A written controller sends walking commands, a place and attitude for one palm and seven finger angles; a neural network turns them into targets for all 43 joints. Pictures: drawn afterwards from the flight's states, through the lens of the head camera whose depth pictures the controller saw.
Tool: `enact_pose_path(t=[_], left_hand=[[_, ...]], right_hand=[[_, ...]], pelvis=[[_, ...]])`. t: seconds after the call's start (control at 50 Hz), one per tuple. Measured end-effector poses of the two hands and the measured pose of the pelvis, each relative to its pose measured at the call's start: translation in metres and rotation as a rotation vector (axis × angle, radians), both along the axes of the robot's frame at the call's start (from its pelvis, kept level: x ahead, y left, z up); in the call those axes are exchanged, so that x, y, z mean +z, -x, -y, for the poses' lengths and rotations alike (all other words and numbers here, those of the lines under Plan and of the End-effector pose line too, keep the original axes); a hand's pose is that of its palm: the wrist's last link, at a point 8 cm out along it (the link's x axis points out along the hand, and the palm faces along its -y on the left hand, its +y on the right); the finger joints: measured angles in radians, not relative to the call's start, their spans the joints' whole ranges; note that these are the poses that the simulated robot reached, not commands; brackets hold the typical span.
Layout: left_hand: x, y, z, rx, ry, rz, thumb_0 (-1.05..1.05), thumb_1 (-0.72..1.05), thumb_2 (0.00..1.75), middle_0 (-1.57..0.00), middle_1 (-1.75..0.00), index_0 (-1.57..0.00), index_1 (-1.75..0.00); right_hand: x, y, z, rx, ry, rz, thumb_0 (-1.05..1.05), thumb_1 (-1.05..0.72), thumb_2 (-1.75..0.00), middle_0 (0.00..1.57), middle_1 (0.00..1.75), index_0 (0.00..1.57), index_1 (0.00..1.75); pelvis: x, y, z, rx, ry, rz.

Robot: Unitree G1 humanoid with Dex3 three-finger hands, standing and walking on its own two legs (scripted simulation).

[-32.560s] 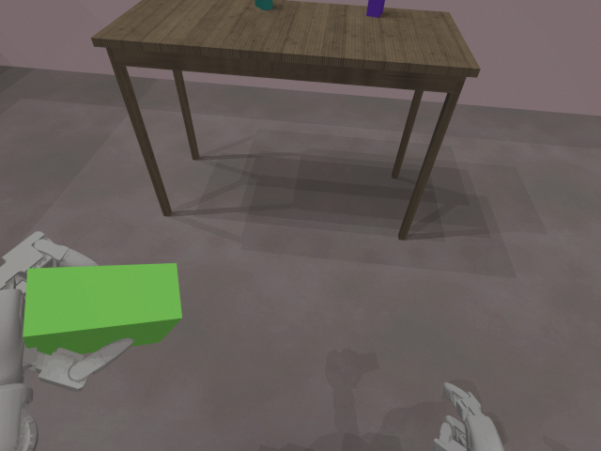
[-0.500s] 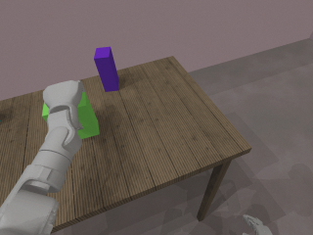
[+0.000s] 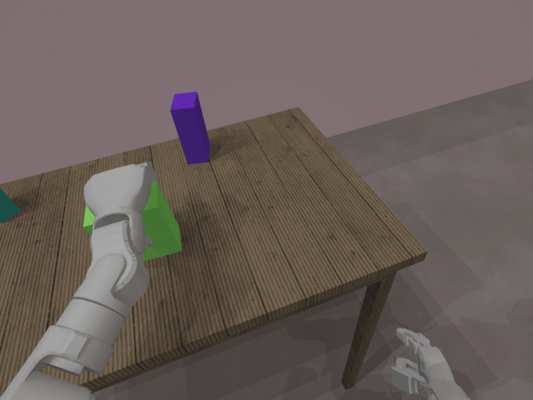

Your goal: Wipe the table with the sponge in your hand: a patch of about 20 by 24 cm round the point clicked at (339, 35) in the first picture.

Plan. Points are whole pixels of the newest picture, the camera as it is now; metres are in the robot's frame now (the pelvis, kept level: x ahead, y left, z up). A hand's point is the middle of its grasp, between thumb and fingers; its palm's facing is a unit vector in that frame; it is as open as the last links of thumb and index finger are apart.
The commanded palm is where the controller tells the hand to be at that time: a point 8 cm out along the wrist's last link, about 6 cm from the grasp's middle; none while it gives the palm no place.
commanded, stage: wipe back along the middle lane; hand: left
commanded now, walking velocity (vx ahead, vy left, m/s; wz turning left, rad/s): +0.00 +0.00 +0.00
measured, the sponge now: (142, 233) +0.35 +0.25 +0.07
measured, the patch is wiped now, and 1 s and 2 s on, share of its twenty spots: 0.65 0.70 0.80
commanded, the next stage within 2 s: slide across to the third lane in 0.88 s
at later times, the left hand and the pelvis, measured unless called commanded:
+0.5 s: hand (136, 229) +0.32 +0.23 +0.12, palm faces +0.15 -0.08 -0.98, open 10.2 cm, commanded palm +0.26 +0.21 +0.15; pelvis +0.00 +0.01 +0.00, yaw -1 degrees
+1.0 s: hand (141, 255) +0.27 +0.20 +0.13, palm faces +0.22 -0.17 -0.96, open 10.0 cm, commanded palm +0.22 +0.18 +0.15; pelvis -0.01 +0.00 +0.00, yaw -2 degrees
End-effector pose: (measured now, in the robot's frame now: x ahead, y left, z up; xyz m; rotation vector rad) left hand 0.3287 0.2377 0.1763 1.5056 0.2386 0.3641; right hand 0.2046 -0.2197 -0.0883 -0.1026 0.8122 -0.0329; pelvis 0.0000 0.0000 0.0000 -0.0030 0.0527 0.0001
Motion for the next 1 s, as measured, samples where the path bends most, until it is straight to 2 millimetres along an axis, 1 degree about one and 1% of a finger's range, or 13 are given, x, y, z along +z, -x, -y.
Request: enact_pose_path(t=[0.24,0.4,0.52,0.74,1.0], left_hand=[[-0.002,0.012,0.005,0.005,0.005,0.019,0.02,-0.47,1.07,-0.66,-1.41,-0.67,-1.42],[-0.002,0.031,0.010,-0.029,0.040,0.051,0.02,-0.47,1.06,-0.64,-1.42,-0.67,-1.41],[-0.002,0.039,0.011,-0.022,0.057,0.071,0.02,-0.47,1.06,-0.63,-1.42,-0.67,-1.40],[-0.002,0.061,0.021,-0.056,0.098,0.111,0.02,-0.45,1.05,-0.59,-1.43,-0.68,-1.36],[-0.003,0.088,0.034,-0.074,0.133,0.140,0.03,-0.45,1.05,-0.57,-1.43,-0.70,-1.34]], right_hand=[[0.003,-0.005,-0.010,0.018,-0.014,0.022,0.01,-0.91,-0.90,0.20,0.30,0.19,0.29],[0.008,-0.016,-0.017,0.038,-0.032,0.058,0.01,-0.91,-0.90,0.20,0.30,0.19,0.29],[0.014,-0.024,-0.023,0.058,-0.036,0.077,0.01,-0.91,-0.90,0.20,0.30,0.19,0.29],[0.013,-0.022,-0.024,0.067,-0.052,0.078,0.01,-0.91,-0.90,0.20,0.30,0.18,0.29],[0.017,-0.020,-0.019,0.073,-0.066,0.097,0.01,-0.91,-0.90,0.20,0.30,0.19,0.29]], pelvis=[[-0.001,0.000,-0.005,-0.003,0.000,0.012],[-0.002,-0.003,-0.010,-0.011,0.001,0.025],[-0.003,-0.001,-0.010,-0.012,0.000,0.032],[-0.004,0.000,-0.008,-0.018,0.001,0.040],[-0.004,0.006,-0.001,-0.027,-0.003,0.058]])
